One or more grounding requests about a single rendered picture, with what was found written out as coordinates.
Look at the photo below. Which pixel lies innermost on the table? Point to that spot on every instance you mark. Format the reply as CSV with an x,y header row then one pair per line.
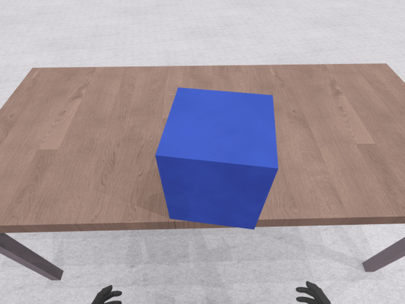
x,y
78,145

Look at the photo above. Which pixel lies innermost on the right robot hand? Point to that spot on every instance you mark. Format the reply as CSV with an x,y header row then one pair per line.
x,y
314,291

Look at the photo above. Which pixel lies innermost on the left robot hand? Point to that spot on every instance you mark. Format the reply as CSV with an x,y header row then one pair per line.
x,y
106,294

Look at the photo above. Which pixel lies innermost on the carton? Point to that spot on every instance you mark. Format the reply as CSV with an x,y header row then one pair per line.
x,y
217,157

